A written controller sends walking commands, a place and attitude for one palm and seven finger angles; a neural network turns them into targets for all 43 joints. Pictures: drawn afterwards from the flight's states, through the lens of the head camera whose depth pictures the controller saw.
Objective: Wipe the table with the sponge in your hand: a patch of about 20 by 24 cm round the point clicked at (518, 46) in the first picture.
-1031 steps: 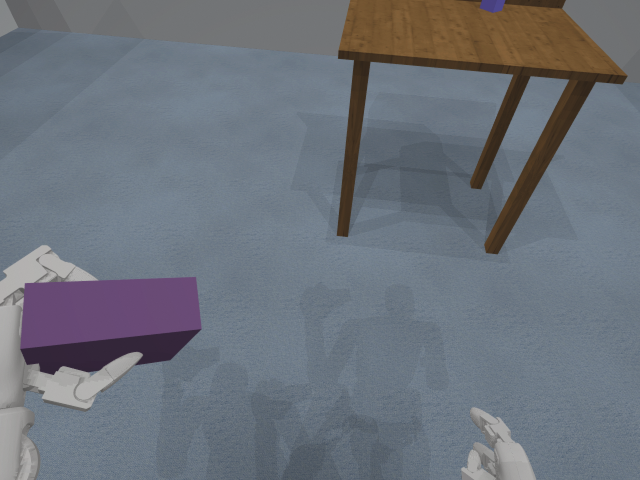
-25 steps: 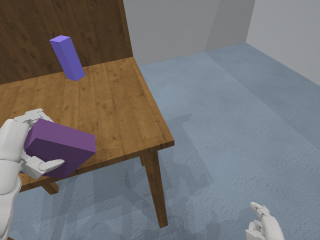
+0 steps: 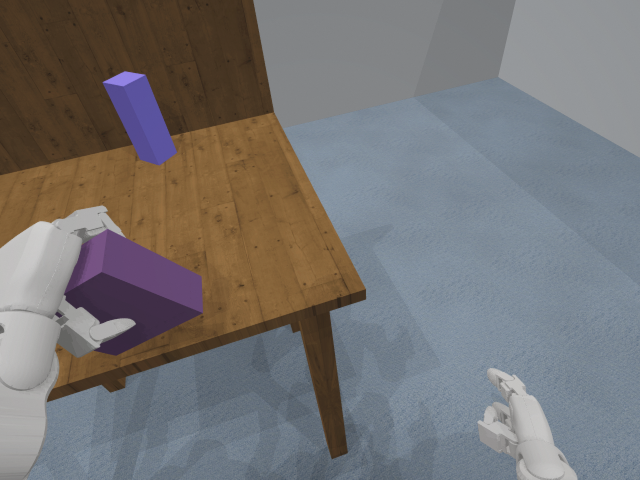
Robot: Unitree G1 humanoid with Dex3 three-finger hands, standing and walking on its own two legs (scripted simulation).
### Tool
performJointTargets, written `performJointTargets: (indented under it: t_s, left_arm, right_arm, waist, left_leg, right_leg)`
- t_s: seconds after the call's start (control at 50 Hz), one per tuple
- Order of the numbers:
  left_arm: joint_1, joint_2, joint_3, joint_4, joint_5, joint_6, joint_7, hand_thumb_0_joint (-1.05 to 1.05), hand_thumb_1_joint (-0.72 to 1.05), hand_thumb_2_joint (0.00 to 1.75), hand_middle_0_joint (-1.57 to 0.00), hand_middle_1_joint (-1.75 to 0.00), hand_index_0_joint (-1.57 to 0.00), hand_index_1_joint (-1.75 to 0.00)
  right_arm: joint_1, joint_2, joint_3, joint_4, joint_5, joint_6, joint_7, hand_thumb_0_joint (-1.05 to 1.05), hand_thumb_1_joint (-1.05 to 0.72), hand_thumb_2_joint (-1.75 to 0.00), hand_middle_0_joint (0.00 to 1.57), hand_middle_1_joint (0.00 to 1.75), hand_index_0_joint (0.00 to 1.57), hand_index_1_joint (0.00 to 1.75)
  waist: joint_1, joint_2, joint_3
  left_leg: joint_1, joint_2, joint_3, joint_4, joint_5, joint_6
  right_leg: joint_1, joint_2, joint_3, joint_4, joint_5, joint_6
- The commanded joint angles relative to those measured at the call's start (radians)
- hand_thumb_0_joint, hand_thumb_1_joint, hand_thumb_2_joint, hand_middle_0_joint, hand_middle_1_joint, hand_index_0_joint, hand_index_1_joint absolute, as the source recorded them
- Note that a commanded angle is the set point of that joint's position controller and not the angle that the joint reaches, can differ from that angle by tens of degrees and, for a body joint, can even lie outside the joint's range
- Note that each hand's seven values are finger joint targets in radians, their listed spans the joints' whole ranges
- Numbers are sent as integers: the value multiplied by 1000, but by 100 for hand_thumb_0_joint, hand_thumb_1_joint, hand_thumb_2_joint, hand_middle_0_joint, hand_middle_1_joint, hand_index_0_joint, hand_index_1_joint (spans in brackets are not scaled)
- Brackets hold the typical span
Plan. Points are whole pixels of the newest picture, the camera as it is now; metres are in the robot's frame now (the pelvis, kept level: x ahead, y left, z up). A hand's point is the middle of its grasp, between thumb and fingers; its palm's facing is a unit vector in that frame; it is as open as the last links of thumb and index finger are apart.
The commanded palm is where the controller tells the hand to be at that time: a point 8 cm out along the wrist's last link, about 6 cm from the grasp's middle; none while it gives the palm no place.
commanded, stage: turn the palm down, sponge in hand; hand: left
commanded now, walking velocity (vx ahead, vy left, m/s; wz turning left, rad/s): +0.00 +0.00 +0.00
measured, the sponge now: (129, 306) +0.24 +0.26 +0.14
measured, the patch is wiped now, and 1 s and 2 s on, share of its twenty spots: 0.00 0.00 0.00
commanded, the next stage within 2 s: move the sponge above the wiping area in 1.08 s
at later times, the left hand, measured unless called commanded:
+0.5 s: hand (59, 279) +0.20 +0.26 +0.23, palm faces +0.35 -0.14 -0.93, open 9.4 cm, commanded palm +0.15 +0.28 +0.29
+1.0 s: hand (62, 258) +0.22 +0.27 +0.24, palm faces +0.41 -0.10 -0.91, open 9.4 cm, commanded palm +0.17 +0.27 +0.29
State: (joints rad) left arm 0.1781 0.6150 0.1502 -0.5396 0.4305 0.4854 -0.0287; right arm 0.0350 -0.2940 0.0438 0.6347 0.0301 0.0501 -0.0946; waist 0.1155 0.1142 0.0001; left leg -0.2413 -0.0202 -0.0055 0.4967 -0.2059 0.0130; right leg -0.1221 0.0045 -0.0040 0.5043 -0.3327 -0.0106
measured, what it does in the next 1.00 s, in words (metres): stands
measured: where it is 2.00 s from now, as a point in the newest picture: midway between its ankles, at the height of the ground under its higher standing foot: outside the picture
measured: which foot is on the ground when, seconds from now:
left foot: down 0.00-1.00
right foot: down 0.00-1.00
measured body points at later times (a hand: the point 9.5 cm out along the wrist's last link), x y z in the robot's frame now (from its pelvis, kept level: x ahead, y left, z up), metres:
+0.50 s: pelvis -0.05 +0.00 +0.00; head -0.08 -0.06 +0.45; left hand +0.18 +0.27 +0.28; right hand +0.22 -0.19 -0.07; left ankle +0.04 +0.11 -0.74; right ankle -0.04 -0.11 -0.74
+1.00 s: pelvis -0.03 -0.01 +0.00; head -0.07 -0.06 +0.45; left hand +0.20 +0.27 +0.29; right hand +0.24 -0.20 -0.07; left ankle +0.04 +0.11 -0.74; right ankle -0.04 -0.11 -0.74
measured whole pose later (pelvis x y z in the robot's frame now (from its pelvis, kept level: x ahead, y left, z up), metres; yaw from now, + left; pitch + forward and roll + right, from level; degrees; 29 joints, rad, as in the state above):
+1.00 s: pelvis -0.03 -0.01 +0.00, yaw -1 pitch -7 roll +0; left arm -0.07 0.62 0.02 -0.38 0.72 0.56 -0.03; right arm -0.04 -0.28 0.07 0.69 0.03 0.08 -0.07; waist 0.14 0.14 0.01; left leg -0.16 0.00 0.01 0.42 -0.14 0.00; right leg -0.07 0.02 0.01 0.47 -0.28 -0.02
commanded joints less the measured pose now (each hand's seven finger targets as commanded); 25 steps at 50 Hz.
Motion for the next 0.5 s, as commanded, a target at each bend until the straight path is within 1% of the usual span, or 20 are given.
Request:
performJointTargets:
  t_s: [0.0,0.04,0.06,0.08,0.12,0.16,0.18,0.2,0.24,0.26,0.28,0.3,0.32,0.34,0.36,0.38,0.4,0.44,0.46,0.48]
  left_arm:
    - [-298,312,204,-152,119,-25,67,0,10,130,-120,-160,-120,-160]
    - [-324,318,203,-128,139,-2,80,0,10,130,-120,-160,-120,-160]
    - [-335,321,201,-97,148,30,77,0,10,130,-120,-160,-120,-160]
    - [-371,268,139,-99,149,44,72,0,10,130,-120,-160,-120,-160]
    - [-372,279,124,-59,150,83,53,0,10,130,-120,-160,-120,-160]
    - [-388,263,100,-33,164,111,23,0,10,130,-120,-160,-120,-160]
    - [-411,221,49,-35,169,111,10,0,10,130,-120,-160,-120,-160]
    - [-404,225,42,-12,175,113,1,0,10,130,-120,-160,-120,-160]
    - [-460,241,29,-35,210,104,-13,0,10,130,-120,-160,-120,-160]
    - [-487,258,38,-45,226,106,-17,0,10,130,-120,-160,-120,-160]
    - [-539,248,16,-68,244,95,-17,0,10,130,-120,-160,-120,-160]
    - [-541,260,18,-58,255,88,-14,0,10,130,-120,-160,-120,-160]
    - [-559,282,34,-72,272,78,-11,0,10,130,-120,-160,-120,-160]
    - [-575,303,45,-86,289,71,-7,0,10,130,-120,-160,-120,-160]
    - [-591,343,81,-96,307,78,-3,0,10,130,-120,-160,-120,-160]
    - [-606,302,47,-91,310,72,0,0,10,130,-120,-160,-120,-160]
    - [-587,323,71,-72,310,64,8,0,10,130,-120,-160,-120,-160]
    - [-579,321,78,-33,314,63,14,0,10,130,-120,-160,-120,-160]
    - [-569,339,106,-9,319,77,15,0,10,130,-120,-160,-120,-160]
    - [-572,270,48,10,313,74,13,0,10,130,-120,-160,-120,-160]
  right_arm:
    - [-207,-84,-23,-164,-3,-45,-17,0,-90,-90,20,30,20,30]
    - [-225,-85,-19,-160,-3,-34,-8,0,-90,-90,20,30,20,30]
    - [-253,-84,-15,-156,4,-30,-3,0,-90,-90,20,30,20,30]
    - [-260,-73,-5,-159,9,-28,0,0,-90,-90,20,30,20,30]
    - [-268,-86,-6,-155,12,-20,1,0,-90,-90,20,30,20,30]
    - [-297,-82,3,-163,21,-18,-2,0,-90,-90,20,30,20,30]
    - [-298,-72,11,-169,23,-22,-1,0,-90,-90,20,30,20,30]
    - [-288,-75,9,-160,23,-18,-6,0,-90,-90,20,30,20,30]
    - [-302,-78,10,-166,20,-21,-8,0,-90,-90,20,30,20,30]
    - [-318,-75,14,-174,22,-27,-11,0,-90,-90,20,30,20,30]
    - [-324,-69,18,-174,21,-33,-9,0,-90,-90,20,30,20,30]
    - [-323,-67,15,-165,17,-33,-13,0,-90,-90,20,30,20,30]
    - [-323,-71,11,-162,13,-35,-14,0,-90,-90,20,30,20,30]
    - [-333,-69,11,-160,9,-36,-14,0,-90,-90,20,30,20,30]
    - [-347,-69,14,-164,8,-38,-13,0,-90,-90,20,30,20,30]
    - [-351,-53,22,-167,8,-45,-9,0,-90,-90,20,30,20,30]
    - [-344,-55,17,-149,5,-38,-9,0,-90,-90,20,30,20,30]
    - [-345,-59,14,-145,4,-32,-5,0,-90,-90,20,30,20,30]
    - [-354,-60,12,-149,8,-32,-3,0,-90,-90,20,30,20,30]
    - [-351,-48,24,-155,11,-35,2,0,-90,-90,20,30,20,30]
  waist:
    - [-1,-21,-223]
    - [12,14,-242]
    - [16,51,-215]
    - [7,46,-208]
    - [10,39,-182]
    - [10,-6,-161]
    - [-3,-38,-135]
    - [-4,-53,-116]
    - [-5,-56,-128]
    - [-1,-41,-132]
    - [-3,-28,-151]
    - [0,-9,-143]
    - [5,-7,-162]
    - [13,22,-180]
    - [25,35,-189]
    - [25,23,-207]
    - [26,26,-187]
    - [30,6,-163]
    - [38,14,-153]
    - [28,-39,-140]
  left_leg:
    - [170,-3,5,-62,292,-2]
    - [162,-4,-5,-77,281,-11]
    - [151,-4,-6,-85,251,-17]
    - [150,0,-2,-96,238,-18]
    - [132,0,-7,-122,193,-21]
    - [128,-6,0,-126,153,-17]
    - [124,-4,5,-132,133,-13]
    - [125,-3,5,-145,102,-10]
    - [128,-6,0,-153,60,-6]
    - [130,-8,1,-154,35,-7]
    - [136,-10,0,-156,27,-5]
    - [142,-12,-2,-163,8,-3]
    - [145,-15,-5,-161,8,-2]
    - [154,-16,-7,-157,18,-3]
    - [146,-18,-13,-157,6,-5]
    - [148,-23,-5,-147,29,-4]
    - [152,-19,-10,-155,29,-7]
    - [138,-25,-8,-151,18,-9]
    - [131,-24,-8,-148,4,-11]
    - [122,-24,6,-144,16,-11]
  right_leg:
    - [-18,39,-2,-68,291,-13]
    - [5,37,-4,-66,267,-21]
    - [-4,47,10,-77,231,-29]
    - [-1,38,-1,-81,219,-26]
    - [4,37,-4,-95,190,-23]
    - [-15,48,7,-116,149,-22]
    - [-28,40,-3,-124,127,-15]
    - [-36,40,-2,-136,99,-11]
    - [-44,36,0,-143,56,-10]
    - [-48,43,14,-150,27,-15]
    - [-44,36,12,-147,15,-16]
    - [-47,37,17,-150,-5,-17]
    - [-41,34,19,-149,-6,-17]
    - [-37,34,29,-145,-3,-22]
    - [-29,43,46,-144,-18,-29]
    - [-20,32,39,-138,-16,-28]
    - [-23,36,44,-145,-19,-31]
    - [-36,31,52,-158,-37,-29]
    - [-47,40,73,-170,-56,-36]
    - [-47,28,49,-163,-54,-27]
